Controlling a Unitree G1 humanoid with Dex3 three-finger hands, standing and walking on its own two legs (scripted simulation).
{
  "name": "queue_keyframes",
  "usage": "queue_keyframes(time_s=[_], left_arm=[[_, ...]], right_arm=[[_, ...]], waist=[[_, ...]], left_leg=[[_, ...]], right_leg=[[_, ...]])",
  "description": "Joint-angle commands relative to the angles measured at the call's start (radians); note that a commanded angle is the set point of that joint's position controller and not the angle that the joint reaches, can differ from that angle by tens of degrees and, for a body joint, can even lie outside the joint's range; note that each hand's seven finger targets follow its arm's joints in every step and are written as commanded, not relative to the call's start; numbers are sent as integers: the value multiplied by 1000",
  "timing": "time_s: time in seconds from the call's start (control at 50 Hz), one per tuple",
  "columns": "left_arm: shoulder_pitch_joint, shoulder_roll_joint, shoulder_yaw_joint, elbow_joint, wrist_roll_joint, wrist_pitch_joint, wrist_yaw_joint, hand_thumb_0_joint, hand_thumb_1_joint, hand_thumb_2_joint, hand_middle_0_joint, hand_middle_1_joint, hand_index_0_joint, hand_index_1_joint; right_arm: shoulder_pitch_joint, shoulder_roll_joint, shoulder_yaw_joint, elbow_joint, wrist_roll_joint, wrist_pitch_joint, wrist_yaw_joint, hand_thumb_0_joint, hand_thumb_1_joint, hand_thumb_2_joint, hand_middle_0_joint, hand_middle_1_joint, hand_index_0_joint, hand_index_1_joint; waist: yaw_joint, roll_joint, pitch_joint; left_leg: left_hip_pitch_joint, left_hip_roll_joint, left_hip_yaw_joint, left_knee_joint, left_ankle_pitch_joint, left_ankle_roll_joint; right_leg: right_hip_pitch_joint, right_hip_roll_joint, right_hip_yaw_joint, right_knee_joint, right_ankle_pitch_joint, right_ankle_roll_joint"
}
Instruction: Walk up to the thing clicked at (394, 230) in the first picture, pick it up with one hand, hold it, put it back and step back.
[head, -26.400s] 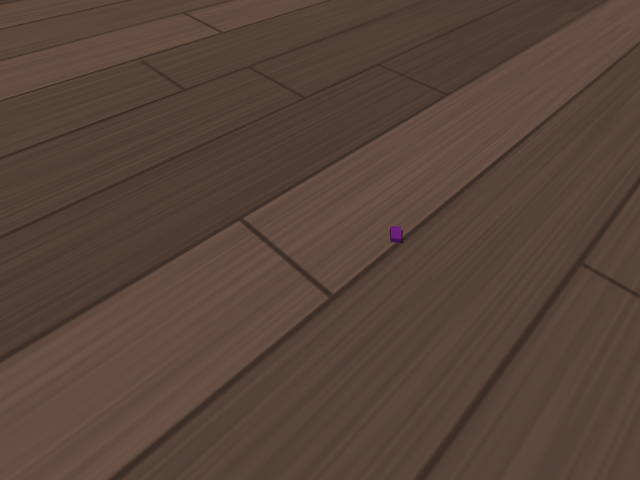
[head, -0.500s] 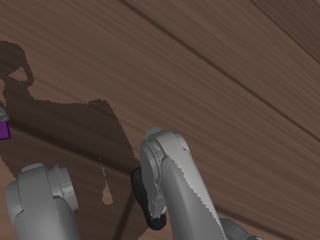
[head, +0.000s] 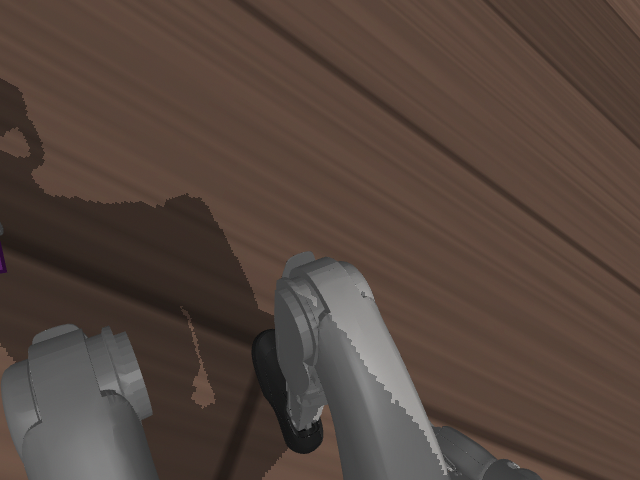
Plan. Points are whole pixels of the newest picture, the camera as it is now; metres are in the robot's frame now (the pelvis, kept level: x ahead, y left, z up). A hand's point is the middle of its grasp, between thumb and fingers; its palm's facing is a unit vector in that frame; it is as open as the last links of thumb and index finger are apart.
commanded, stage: open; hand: left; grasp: from above
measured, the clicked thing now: out of the picture +0.43 +0.27 -0.28
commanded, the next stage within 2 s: withdraw in 0.92 s
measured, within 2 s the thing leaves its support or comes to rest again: neither
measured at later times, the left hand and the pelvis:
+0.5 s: hand out of the picture +0.41 +0.27 -0.25, palm faces -0.46 -0.10 -0.88, open 11.0 cm; pelvis +0.00 +0.00 +0.00, yaw +0 degrees
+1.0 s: hand out of the picture +0.42 +0.27 -0.25, palm faces -0.46 -0.12 -0.88, open 12.7 cm; pelvis +0.00 +0.00 +0.00, yaw -1 degrees
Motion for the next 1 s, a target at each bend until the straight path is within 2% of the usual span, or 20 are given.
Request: queue_keyframes(time_s=[0.0,0.1,0.2,0.26,0.3,0.4,0.46,0.52,0.56,0.6,0.64,0.66,0.68,0.72,0.78,0.82,0.84,0.9,0.94,0.98], left_arm=[[-254,138,-7,-97,-21,6,35,0,288,356,-848,-216,-818,-248],[-265,145,4,-95,-26,13,33,0,143,456,-745,-294,-700,-341],[-253,151,-7,-97,-38,15,25,0,60,519,-644,-413,-612,-446],[-257,161,4,-97,-41,11,17,0,3,577,-606,-436,-564,-481],[-259,150,-8,-101,-42,7,15,0,-38,611,-581,-442,-530,-496],[-257,158,-5,-117,-38,-3,28,0,-102,663,-506,-522,-460,-569],[-255,153,-6,-111,-35,-7,32,0,-142,696,-457,-570,-416,-612],[-266,155,-15,-125,-42,-9,38,0,-182,725,-430,-597,-385,-644],[-266,177,-2,-128,-39,-7,48,0,-190,734,-398,-638,-363,-674],[-255,152,-19,-136,-46,-2,43,0,-215,759,-387,-641,-346,-683],[-256,165,-5,-140,-49,1,48,0,-246,790,-381,-623,-324,-681],[-254,162,-15,-132,-46,7,45,0,-248,789,-372,-638,-319,-693],[-242,183,-1,-128,-42,11,48,0,-255,800,-367,-651,-314,-705],[-242,190,15,-103,-33,20,48,0,-269,805,-342,-662,-293,-712],[-242,180,12,-100,-39,28,32,0,-285,825,-336,-664,-281,-720],[-240,210,30,-108,-43,30,29,0,-288,823,-328,-676,-276,-729],[-234,207,29,-99,-45,32,20,0,-268,816,-329,-680,-283,-727],[-232,216,39,-101,-52,27,7,0,-279,820,-325,-676,-275,-727],[-228,210,33,-118,-58,21,1,0,-281,821,-313,-683,-266,-730],[-229,202,29,-127,-57,11,-8,0,-263,805,-310,-696,-273,-733]], right_arm=[[153,-326,-89,-4,10,-6,-6,0,-899,-902,201,300,201,300],[165,-328,-87,-3,13,-9,-3,0,-899,-903,201,300,201,300],[150,-331,-85,-3,14,-11,-7,0,-899,-903,201,300,201,300],[164,-334,-81,-11,22,-15,-6,0,-897,-903,201,300,201,300],[155,-332,-81,-12,23,-18,-6,0,-896,-903,201,300,201,300],[158,-337,-86,-5,20,-6,-14,0,-895,-903,201,300,201,300],[164,-332,-75,-17,15,-6,-10,0,-893,-902,201,300,201,300],[152,-333,-77,-17,19,-9,-14,0,-895,-903,201,300,201,300],[156,-340,-81,-10,18,-4,-21,0,-893,-902,201,300,201,300],[143,-331,-80,-14,15,-12,-16,0,-893,-901,201,300,200,300],[158,-336,-82,-8,17,-10,-18,0,-892,-902,201,300,200,300],[142,-330,-79,-10,20,-15,-18,0,-892,-902,201,300,200,300],[162,-341,-83,-6,14,-7,-20,0,-892,-902,201,300,200,300],[169,-338,-77,-5,16,-6,-13,0,-889,-901,201,300,201,300],[158,-341,-70,-20,14,-13,-6,0,-889,-900,201,300,201,300],[164,-344,-73,-17,18,-13,-8,0,-890,-901,201,300,200,300],[160,-344,-74,-19,22,-17,-5,0,-888,-899,201,300,201,300],[181,-341,-70,-24,20,-13,-6,0,-888,-900,201,300,200,300],[171,-340,-72,-14,26,-13,-8,0,-886,-899,201,300,200,300],[184,-343,-69,-25,22,-15,-4,0,-886,-898,201,300,200,300]], waist=[[-61,424,-572],[-63,420,-571],[-60,408,-569],[-62,401,-558],[-61,407,-552],[-55,431,-576],[-64,426,-580],[-69,423,-562],[-65,426,-574],[-64,419,-562],[-64,425,-590],[-65,432,-562],[-63,439,-593],[-61,466,-582],[-70,461,-563],[-57,460,-580],[-57,477,-558],[-64,460,-586],[-51,474,-583],[-62,480,-588]], left_leg=[[414,27,100,-303,169,20],[416,28,91,-305,178,18],[404,29,100,-306,152,20],[399,25,102,-296,162,24],[410,29,92,-302,165,19],[429,32,82,-322,172,14],[434,30,94,-299,197,18],[423,31,93,-305,169,17],[421,34,94,-319,157,16],[426,33,95,-311,151,15],[430,33,94,-312,174,16],[426,34,91,-312,158,14],[437,35,98,-316,175,14],[445,35,86,-321,200,9],[447,33,86,-312,203,10],[441,32,92,-313,198,13],[445,32,91,-319,191,9],[442,32,100,-307,203,15],[444,33,93,-313,208,11],[464,34,87,-310,223,11]], right_leg=[[352,35,-134,-192,183,-87],[343,29,-141,-186,190,-85],[375,36,-129,-208,168,-87],[355,30,-135,-203,176,-84],[348,27,-138,-195,178,-84],[357,30,-141,-197,181,-88],[374,34,-143,-190,208,-86],[371,30,-138,-207,185,-86],[383,38,-132,-216,173,-92],[369,33,-132,-213,166,-89],[378,33,-133,-216,183,-89],[363,28,-134,-210,175,-88],[400,38,-127,-221,190,-90],[369,29,-140,-191,208,-90],[364,29,-145,-188,217,-87],[379,31,-137,-198,211,-88],[363,26,-137,-187,205,-89],[406,34,-131,-200,219,-88],[389,30,-136,-187,217,-89],[385,31,-147,-181,230,-86]])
